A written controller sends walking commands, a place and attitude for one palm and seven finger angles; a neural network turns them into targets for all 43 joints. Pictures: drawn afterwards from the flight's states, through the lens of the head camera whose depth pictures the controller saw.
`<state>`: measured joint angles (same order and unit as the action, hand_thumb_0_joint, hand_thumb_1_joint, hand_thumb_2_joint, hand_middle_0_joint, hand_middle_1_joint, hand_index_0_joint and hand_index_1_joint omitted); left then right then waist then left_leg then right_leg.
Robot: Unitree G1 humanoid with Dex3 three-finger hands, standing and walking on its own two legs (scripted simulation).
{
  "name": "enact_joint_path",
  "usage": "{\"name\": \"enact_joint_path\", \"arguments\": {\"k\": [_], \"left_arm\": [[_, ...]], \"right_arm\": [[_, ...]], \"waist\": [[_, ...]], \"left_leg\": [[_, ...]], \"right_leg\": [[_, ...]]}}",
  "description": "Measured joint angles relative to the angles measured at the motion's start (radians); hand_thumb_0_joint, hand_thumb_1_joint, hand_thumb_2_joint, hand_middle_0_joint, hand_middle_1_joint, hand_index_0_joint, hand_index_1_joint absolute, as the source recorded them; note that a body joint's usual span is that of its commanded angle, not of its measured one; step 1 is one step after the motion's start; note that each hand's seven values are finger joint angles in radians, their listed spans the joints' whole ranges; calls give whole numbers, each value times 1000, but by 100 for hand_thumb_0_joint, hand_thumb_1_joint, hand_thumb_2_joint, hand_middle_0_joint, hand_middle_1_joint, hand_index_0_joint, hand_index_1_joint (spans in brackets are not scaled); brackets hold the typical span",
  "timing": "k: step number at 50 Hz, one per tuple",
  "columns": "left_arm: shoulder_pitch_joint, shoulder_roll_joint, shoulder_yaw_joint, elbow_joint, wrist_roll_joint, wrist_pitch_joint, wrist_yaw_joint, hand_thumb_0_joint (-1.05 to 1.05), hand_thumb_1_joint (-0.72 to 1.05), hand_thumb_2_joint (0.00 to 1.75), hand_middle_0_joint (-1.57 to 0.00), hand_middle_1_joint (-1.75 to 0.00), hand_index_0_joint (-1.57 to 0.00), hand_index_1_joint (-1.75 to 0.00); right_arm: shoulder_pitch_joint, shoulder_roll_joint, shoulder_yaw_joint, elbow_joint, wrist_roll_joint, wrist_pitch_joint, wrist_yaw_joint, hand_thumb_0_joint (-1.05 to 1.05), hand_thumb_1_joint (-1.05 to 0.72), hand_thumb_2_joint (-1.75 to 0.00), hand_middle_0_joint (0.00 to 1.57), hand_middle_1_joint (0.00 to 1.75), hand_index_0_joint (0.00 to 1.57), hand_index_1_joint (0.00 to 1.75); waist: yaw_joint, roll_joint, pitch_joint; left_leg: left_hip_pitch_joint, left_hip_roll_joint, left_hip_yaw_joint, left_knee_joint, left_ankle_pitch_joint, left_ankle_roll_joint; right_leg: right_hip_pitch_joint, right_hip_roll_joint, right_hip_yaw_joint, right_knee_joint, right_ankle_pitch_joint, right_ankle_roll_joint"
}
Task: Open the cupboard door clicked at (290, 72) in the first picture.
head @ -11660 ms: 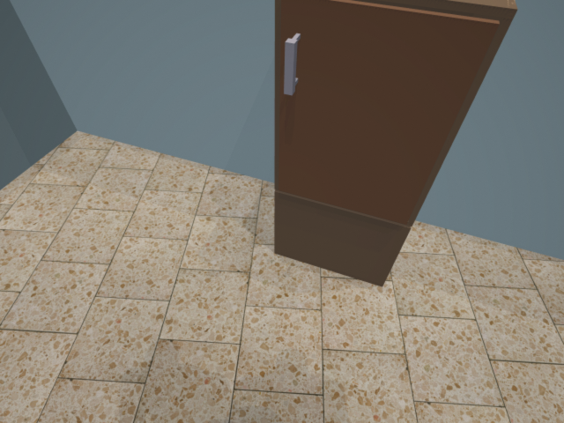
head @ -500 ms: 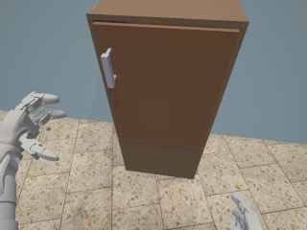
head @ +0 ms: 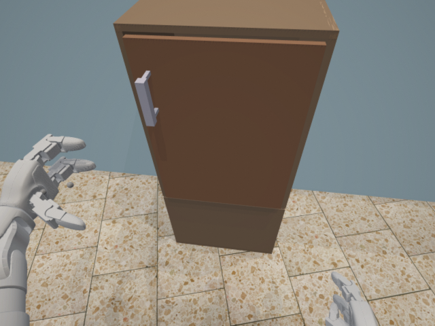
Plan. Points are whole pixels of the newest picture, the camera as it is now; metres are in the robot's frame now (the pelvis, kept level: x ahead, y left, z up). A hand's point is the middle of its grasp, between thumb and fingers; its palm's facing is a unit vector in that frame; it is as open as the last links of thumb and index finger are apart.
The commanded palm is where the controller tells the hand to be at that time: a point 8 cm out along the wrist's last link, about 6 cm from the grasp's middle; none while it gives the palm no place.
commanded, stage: move the hooked fingers beside the handle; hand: left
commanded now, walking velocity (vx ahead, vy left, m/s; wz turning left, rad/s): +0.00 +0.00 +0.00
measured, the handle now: (149, 98) +0.58 +0.23 +0.12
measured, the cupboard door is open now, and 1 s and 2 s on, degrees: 0 0 0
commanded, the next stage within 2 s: none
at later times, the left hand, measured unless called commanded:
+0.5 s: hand (85, 158) +0.35 +0.28 +0.14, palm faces -0.02 -1.00 -0.03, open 14.0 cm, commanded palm +0.33 +0.33 +0.14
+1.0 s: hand (103, 130) +0.44 +0.28 +0.13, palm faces -0.06 -1.00 -0.01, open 14.0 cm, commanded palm +0.42 +0.34 +0.13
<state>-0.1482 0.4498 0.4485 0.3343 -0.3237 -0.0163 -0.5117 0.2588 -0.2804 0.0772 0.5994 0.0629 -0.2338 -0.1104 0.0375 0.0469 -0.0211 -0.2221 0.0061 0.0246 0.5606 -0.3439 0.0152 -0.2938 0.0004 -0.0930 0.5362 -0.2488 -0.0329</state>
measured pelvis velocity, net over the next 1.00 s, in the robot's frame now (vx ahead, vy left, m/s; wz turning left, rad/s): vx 0.00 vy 0.02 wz -0.02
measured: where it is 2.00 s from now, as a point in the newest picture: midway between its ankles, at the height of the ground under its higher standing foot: outside the picture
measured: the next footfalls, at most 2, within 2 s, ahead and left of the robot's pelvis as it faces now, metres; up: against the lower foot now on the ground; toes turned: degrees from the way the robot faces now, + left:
none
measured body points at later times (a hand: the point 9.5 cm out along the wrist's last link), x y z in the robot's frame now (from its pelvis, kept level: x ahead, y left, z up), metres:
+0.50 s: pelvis -0.01 +0.00 +0.00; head +0.01 +0.00 +0.45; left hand +0.35 +0.33 +0.14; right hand +0.13 -0.25 -0.09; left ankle -0.03 +0.11 -0.73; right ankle +0.02 -0.10 -0.73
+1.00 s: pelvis +0.00 +0.02 -0.01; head +0.07 +0.03 +0.43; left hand +0.44 +0.34 +0.14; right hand +0.06 -0.26 -0.11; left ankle -0.03 +0.11 -0.73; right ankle +0.02 -0.10 -0.73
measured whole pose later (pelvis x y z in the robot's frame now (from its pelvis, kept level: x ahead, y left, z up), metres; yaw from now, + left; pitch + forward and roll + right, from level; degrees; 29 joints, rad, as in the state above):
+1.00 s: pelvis +0.00 +0.02 -0.01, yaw -1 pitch +10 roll -1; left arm -0.77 0.65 0.46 1.06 -0.19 -0.18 -0.56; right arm 0.39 -0.32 0.06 0.63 0.04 -0.11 -0.08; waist -0.08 0.01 -0.05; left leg -0.48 0.00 0.04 0.67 -0.38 0.04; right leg -0.54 -0.01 -0.07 0.61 -0.26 -0.01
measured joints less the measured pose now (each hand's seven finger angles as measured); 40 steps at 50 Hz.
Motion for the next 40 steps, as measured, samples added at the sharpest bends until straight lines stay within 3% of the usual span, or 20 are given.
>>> {"name": "enact_joint_path", "arguments": {"k": [7, 14, 26, 40], "left_arm": [[-6, -1, -2, 17, 1, -5, -4, -1, -50, 30, -30, -120, -30, -120], [-128, 31, -8, 156, 22, -24, -10, -1, -50, 30, -30, -120, -30, -120], [-302, 86, 2, 365, 55, -64, -29, -1, -50, 30, -30, -120, -30, -120], [-488, 152, 3, 585, 96, -122, -36, -1, -50, 30, -30, -120, -30, -120]], "right_arm": [[-6, 1, 4, 2, 1, -4, -3, 1, -90, -90, 21, 30, 21, 30], [-7, -7, 4, 18, 3, -1, -16, 1, -90, -90, 21, 30, 21, 30], [40, -27, -7, 12, -2, 27, 4, 1, -90, -90, 21, 30, 21, 30], [107, -37, -12, 32, -6, 77, 14, 1, -90, -90, 21, 30, 21, 30]], "waist": [[2, 3, -1], [-1, -4, 8], [-49, -20, -9], [-82, -33, -15]], "left_leg": [[-5, -1, -3, 3, 1, 0], [-33, -3, -13, 23, 1, -1], [-100, -4, 7, 47, -6, 5], [-189, -6, 8, 90, -21, 16]], "right_leg": [[-4, -1, -3, 3, 0, -1], [-25, -5, -13, 15, 0, -2], [-100, -5, 8, 42, 0, 3], [-180, -9, 9, 64, -2, 13]]}}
